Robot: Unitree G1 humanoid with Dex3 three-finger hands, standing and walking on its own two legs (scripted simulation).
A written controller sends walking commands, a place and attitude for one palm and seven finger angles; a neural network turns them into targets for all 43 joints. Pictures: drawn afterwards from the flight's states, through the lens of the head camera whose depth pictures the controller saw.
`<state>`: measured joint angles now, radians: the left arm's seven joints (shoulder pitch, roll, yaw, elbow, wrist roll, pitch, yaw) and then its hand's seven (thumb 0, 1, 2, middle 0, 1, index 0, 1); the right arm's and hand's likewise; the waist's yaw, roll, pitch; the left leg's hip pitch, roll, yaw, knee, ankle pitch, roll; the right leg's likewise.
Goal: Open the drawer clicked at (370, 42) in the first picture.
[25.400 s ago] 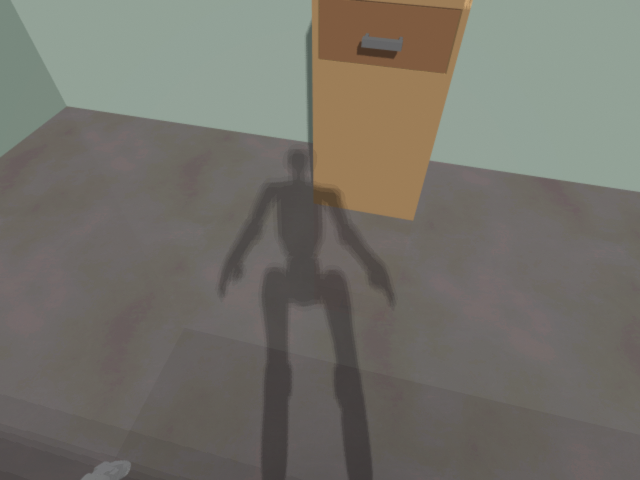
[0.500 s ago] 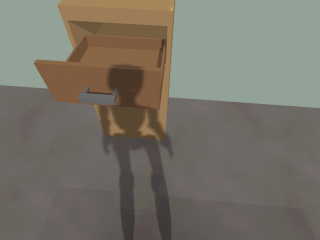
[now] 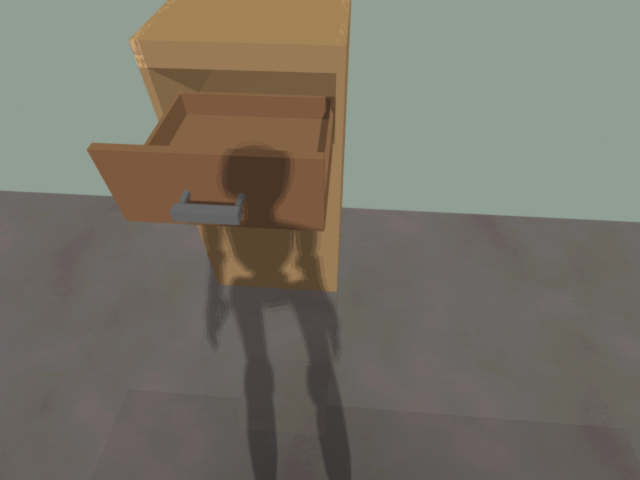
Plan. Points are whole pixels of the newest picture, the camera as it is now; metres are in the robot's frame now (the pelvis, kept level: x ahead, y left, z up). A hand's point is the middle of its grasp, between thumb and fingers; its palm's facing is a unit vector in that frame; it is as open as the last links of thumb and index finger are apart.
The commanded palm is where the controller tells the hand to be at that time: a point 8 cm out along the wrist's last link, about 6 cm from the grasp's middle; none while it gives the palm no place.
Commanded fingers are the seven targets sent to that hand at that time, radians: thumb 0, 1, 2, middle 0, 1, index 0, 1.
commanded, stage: let the arm hang, fingers relaxed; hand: left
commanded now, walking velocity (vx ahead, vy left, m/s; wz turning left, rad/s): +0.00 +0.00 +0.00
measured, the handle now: (209, 205) +0.56 +0.24 -0.01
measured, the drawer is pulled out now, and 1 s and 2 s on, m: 0.30 0.30 0.30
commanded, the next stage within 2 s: look to check the result in 0.30 s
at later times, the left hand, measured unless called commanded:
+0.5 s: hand out of the picture -0.01 +0.17 -0.18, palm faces +0.04 -0.98 -0.18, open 7.4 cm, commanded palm none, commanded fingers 0.00 0.90 0.90 -0.20 -0.30 -0.20 -0.30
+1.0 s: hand out of the picture +0.01 +0.18 -0.17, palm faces +0.02 -0.98 -0.19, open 7.4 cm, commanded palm none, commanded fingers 0.00 0.90 0.90 -0.20 -0.30 -0.20 -0.30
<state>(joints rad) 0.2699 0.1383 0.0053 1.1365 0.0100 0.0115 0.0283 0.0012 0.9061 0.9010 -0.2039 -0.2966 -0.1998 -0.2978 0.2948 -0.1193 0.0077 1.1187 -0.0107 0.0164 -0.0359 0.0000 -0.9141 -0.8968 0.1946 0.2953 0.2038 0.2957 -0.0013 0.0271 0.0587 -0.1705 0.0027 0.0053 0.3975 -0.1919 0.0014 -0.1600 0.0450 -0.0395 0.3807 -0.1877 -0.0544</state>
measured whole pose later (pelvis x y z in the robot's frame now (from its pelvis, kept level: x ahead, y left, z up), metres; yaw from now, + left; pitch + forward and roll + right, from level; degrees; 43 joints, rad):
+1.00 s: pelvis +0.01 +0.01 +0.00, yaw -1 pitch -1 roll +0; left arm 0.26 0.13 0.02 1.14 0.01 0.00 0.03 0.00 0.90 0.90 -0.20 -0.30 -0.20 -0.30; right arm 0.28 -0.13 -0.01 1.12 -0.01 0.00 -0.04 0.00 -0.91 -0.90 0.19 0.30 0.20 0.30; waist -0.01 0.02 0.07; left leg -0.16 -0.01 0.02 0.39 -0.20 0.01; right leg -0.16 0.04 -0.02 0.38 -0.20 -0.04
